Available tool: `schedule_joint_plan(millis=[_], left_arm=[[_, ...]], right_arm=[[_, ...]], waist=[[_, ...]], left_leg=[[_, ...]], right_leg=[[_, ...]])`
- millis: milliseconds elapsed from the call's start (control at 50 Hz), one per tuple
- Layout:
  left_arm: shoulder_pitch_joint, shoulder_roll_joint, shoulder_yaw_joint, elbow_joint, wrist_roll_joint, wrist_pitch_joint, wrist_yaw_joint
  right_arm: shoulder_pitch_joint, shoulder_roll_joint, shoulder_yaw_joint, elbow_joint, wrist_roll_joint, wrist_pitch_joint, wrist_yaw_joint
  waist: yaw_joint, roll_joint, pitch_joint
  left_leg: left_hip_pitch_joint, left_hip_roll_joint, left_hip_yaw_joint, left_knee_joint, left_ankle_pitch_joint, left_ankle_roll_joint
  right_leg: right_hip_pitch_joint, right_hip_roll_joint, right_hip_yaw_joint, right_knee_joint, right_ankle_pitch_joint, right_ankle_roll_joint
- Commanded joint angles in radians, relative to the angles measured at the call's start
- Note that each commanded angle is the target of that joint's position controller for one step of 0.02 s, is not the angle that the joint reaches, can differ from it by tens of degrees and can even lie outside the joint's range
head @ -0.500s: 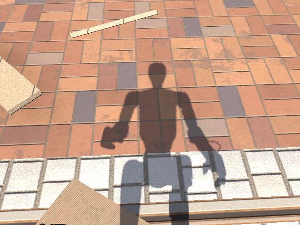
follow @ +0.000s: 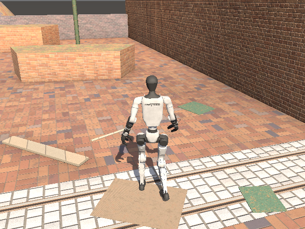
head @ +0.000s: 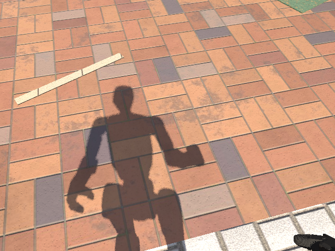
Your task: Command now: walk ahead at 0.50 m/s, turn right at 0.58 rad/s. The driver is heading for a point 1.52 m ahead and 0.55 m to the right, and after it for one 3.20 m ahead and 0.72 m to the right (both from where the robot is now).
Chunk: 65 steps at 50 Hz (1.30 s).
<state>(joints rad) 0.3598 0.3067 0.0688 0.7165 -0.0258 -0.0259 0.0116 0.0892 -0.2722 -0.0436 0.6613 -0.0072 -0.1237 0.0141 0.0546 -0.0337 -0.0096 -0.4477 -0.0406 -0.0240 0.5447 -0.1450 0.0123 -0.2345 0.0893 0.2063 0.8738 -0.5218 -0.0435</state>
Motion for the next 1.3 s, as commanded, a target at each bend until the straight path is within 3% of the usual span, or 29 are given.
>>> schedule_joint_plan(millis=[20, 40, 60, 100, 240, 320, 380, 420, 460, 480, 500, 520, 540, 560, 580, 600, 680, 780, 880, 940, 960, 980, 1000, 1020, 1060, 1100, 1140, 1200, 1300], left_arm=[[-0.025, 0.146, 0.023, -0.103, -0.007, -0.019, 0.0], [-0.066, 0.13, 0.022, -0.11, 0.003, -0.014, 0.0], [-0.094, 0.117, 0.025, -0.122, 0.009, -0.013, -0.004], [-0.083, 0.083, 0.023, -0.127, -0.003, -0.005, -0.016], [-0.193, 0.033, 0.006, -0.159, 0.003, 0.0, -0.031], [-0.32, 0.01, -0.005, -0.193, 0.003, -0.011, -0.058], [-0.359, 0.026, 0.0, -0.221, -0.001, -0.01, -0.073], [-0.309, 0.061, 0.019, -0.221, 0.007, -0.004, -0.074], [-0.043, 0.144, 0.069, -0.155, 0.006, 0.005, -0.06], [0.099, 0.227, 0.097, -0.124, 0.0, 0.016, -0.037], [0.039, 0.32, 0.097, -0.149, 0.0, 0.0, -0.039], [0.074, 0.217, 0.074, -0.159, 0.002, -0.013, -0.045], [0.035, 0.178, 0.059, -0.147, 0.009, -0.026, -0.046], [-0.027, 0.154, 0.05, -0.15, 0.007, -0.031, -0.045], [-0.088, 0.128, 0.041, -0.159, 0.011, -0.031, -0.043], [-0.12, 0.113, 0.034, -0.172, 0.024, -0.032, -0.038], [-0.106, 0.131, 0.037, -0.144, 0.018, -0.04, -0.017], [-0.032, 0.151, 0.044, -0.098, 0.005, -0.027, 0.003], [0.033, 0.128, 0.036, -0.042, 0.003, -0.023, 0.005], [0.013, 0.119, 0.033, -0.033, 0.009, -0.013, 0.003], [0.006, 0.083, 0.018, -0.043, 0.017, -0.014, 0.0], [0.097, 0.036, 0.001, -0.055, 0.011, -0.022, 0.001], [0.158, 0.032, -0.008, -0.045, -0.001, -0.032, 0.003], [0.078, 0.113, 0.009, -0.049, -0.011, -0.036, 0.001], [-0.096, 0.116, 0.01, -0.09, 0.007, -0.041, -0.002], [-0.093, 0.087, 0.011, -0.087, 0.018, -0.042, -0.008], [-0.073, 0.051, 0.003, -0.077, 0.016, -0.037, -0.011], [-0.16, 0.023, -0.011, -0.104, 0.026, -0.041, -0.011], [-0.317, 0.006, -0.022, -0.13, 0.015, -0.055, -0.029]], right_arm=[[0.231, -0.142, -0.056, -0.013, 0.009, 0.009, -0.008], [0.19, -0.127, -0.047, -0.017, 0.0, 0.014, -0.009], [0.164, -0.107, -0.041, -0.008, -0.002, 0.017, -0.01], [0.15, -0.093, -0.037, 0.007, -0.005, 0.012, -0.013], [0.162, -0.155, -0.056, 0.071, -0.001, 0.015, -0.019], [0.204, -0.185, -0.06, 0.107, 0.011, 0.03, -0.023], [0.221, -0.213, -0.069, 0.127, 0.027, 0.046, -0.022], [0.212, -0.245, -0.08, 0.128, 0.037, 0.057, -0.029], [0.196, -0.242, -0.078, 0.122, 0.042, 0.067, -0.037], [0.225, -0.176, -0.052, 0.101, 0.008, 0.061, -0.037], [0.312, -0.056, -0.009, 0.038, -0.016, 0.03, -0.019], [0.176, -0.164, -0.03, 0.03, 0.023, -0.002, -0.005], [0.1, -0.186, -0.035, 0.002, 0.05, -0.017, 0.0], [0.095, -0.169, -0.03, 0.008, 0.033, -0.022, -0.008], [0.1, -0.172, -0.035, 0.018, 0.008, -0.019, -0.015], [0.123, -0.175, -0.039, 0.023, 0.002, -0.008, -0.013], [0.092, -0.126, -0.029, 0.015, -0.014, 0.025, -0.017], [-0.104, -0.082, -0.008, -0.03, -0.003, 0.018, -0.002], [-0.143, -0.12, -0.02, -0.044, 0.009, 0.0, 0.02], [-0.015, -0.152, -0.042, -0.016, 0.004, -0.009, 0.014], [0.108, -0.186, -0.056, 0.002, -0.009, -0.014, 0.01], [0.25, -0.267, -0.078, 0.021, -0.023, -0.012, 0.006], [0.334, -0.25, -0.081, 0.069, 0.004, 0.001, 0.018], [0.302, -0.178, -0.059, 0.062, 0.027, 0.005, 0.019], [0.193, -0.13, -0.039, 0.047, 0.007, 0.02, 0.013], [0.154, -0.098, -0.025, 0.048, -0.006, 0.018, 0.01], [0.162, -0.103, -0.026, 0.061, 0.005, 0.013, 0.009], [0.188, -0.149, -0.037, 0.084, 0.014, 0.015, 0.001], [0.261, -0.175, -0.039, 0.126, 0.027, 0.032, -0.004]], waist=[[-0.138, 0.169, -0.095], [-0.121, 0.105, -0.046], [-0.106, 0.106, -0.003], [-0.08, 0.155, 0.012], [-0.094, 0.105, 0.034], [-0.14, 0.095, 0.071], [-0.134, 0.104, 0.088], [-0.085, 0.137, 0.039], [0.066, 0.114, -0.104], [0.106, -0.034, -0.195], [-0.028, -0.255, -0.32], [0.072, -0.116, -0.359], [0.062, -0.085, -0.2], [0.013, 0.008, -0.123], [-0.028, 0.02, -0.073], [-0.061, -0.004, -0.06], [-0.074, -0.003, -0.022], [0.0, -0.038, 0.012], [0.02, -0.066, 0.023], [-0.052, -0.094, -0.011], [-0.11, -0.063, -0.123], [-0.12, 0.123, -0.285], [-0.123, 0.352, -0.339], [-0.142, 0.224, -0.206], [-0.12, 0.088, -0.01], [-0.073, 0.118, 0.018], [-0.059, 0.141, 0.005], [-0.077, 0.112, 0.02], [-0.135, 0.107, 0.042]], left_leg=[[0.595, 0.407, -0.577, -0.25, -0.373, 0.179], [0.491, 0.362, -0.455, -0.264, -0.233, 0.159], [0.423, 0.326, -0.368, -0.285, -0.132, 0.156], [0.349, 0.287, -0.243, -0.329, -0.033, 0.15], [0.385, 0.289, 0.001, -0.374, 0.213, 0.165], [0.424, 0.29, 0.1, -0.368, 0.232, 0.137], [0.498, 0.319, 0.143, -0.324, 0.355, 0.116], [0.531, 0.32, 0.185, -0.194, 0.694, 0.095], [0.429, 0.274, 0.233, 0.161, 0.817, 0.053], [0.154, 0.224, 0.231, 0.483, 0.372, 0.01], [-0.251, 0.014, 0.079, 0.8, -0.462, -0.038], [-0.354, 0.045, -0.082, 0.867, -0.417, -0.022], [-0.406, 0.083, -0.066, 0.826, -0.315, -0.003], [-0.352, 0.125, -0.065, 0.738, -0.233, 0.0], [-0.283, 0.149, -0.062, 0.658, -0.192, -0.011], [-0.218, 0.165, -0.069, 0.625, -0.162, -0.018], [-0.181, 0.144, -0.034, 0.459, -0.067, -0.077], [-0.096, 0.071, -0.026, 0.092, 0.224, -0.086], [-0.063, 0.065, -0.045, -0.034, 0.202, -0.037], [0.103, 0.037, 0.003, -0.099, 0.101, 0.028], [0.312, 0.112, -0.058, -0.069, 0.131, 0.081], [0.684, 0.308, -0.368, -0.055, 0.073, 0.217], [0.813, 0.433, -0.731, -0.202, -0.178, 0.307], [0.729, 0.416, -0.718, -0.248, -0.355, 0.271], [0.469, 0.336, -0.472, -0.289, -0.233, 0.221], [0.347, 0.272, -0.355, -0.33, -0.07, 0.204], [0.315, 0.252, -0.28, -0.358, 0.039, 0.215], [0.312, 0.251, -0.198, -0.392, 0.156, 0.226], [0.317, 0.221, -0.092, -0.39, 0.177, 0.186]], right_leg=[[-0.587, -0.097, -0.039, 0.427, 0.064, 0.025], [-0.551, -0.127, -0.06, 0.41, 0.133, 0.032], [-0.536, -0.151, -0.062, 0.367, 0.178, 0.036], [-0.478, -0.183, -0.086, 0.328, 0.217, 0.04], [-0.521, -0.2, -0.127, 0.069, 0.441, 0.066], [-0.465, -0.18, -0.199, -0.131, 0.541, 0.04], [-0.433, -0.157, -0.241, -0.209, 0.457, -0.001], [-0.315, -0.094, -0.297, -0.23, 0.352, -0.045], [0.06, -0.014, -0.317, -0.318, 0.402, -0.115], [0.372, -0.166, -0.074, -0.325, 0.432, -0.178], [0.646, -0.404, 0.53, -0.46, 0.225, -0.378], [0.643, -0.414, 0.594, -0.57, 0.12, -0.356], [0.52, -0.385, 0.45, -0.583, 0.195, -0.309], [0.366, -0.34, 0.337, -0.581, 0.305, -0.276], [0.239, -0.3, 0.247, -0.589, 0.423, -0.255], [0.157, -0.276, 0.203, -0.61, 0.495, -0.25], [0.013, -0.231, 0.101, -0.645, 0.638, -0.256], [-0.032, -0.168, 0.054, -0.622, 0.507, -0.183], [0.109, -0.243, 0.144, -0.539, 0.457, -0.162], [0.154, -0.223, 0.148, -0.408, 0.665, -0.126], [0.101, -0.172, 0.101, -0.225, 0.687, -0.095], [-0.19, -0.051, -0.006, 0.109, 0.469, -0.021], [-0.424, 0.017, -0.044, 0.357, -0.041, 0.023], [-0.531, -0.038, 0.005, 0.441, -0.016, 0.019], [-0.534, -0.118, -0.074, 0.383, 0.124, 0.015], [-0.447, -0.171, -0.093, 0.276, 0.201, 0.017], [-0.415, -0.181, -0.121, 0.207, 0.219, 0.028], [-0.437, -0.195, -0.147, 0.034, 0.332, 0.05], [-0.345, -0.157, -0.188, -0.243, 0.564, 0.058]])
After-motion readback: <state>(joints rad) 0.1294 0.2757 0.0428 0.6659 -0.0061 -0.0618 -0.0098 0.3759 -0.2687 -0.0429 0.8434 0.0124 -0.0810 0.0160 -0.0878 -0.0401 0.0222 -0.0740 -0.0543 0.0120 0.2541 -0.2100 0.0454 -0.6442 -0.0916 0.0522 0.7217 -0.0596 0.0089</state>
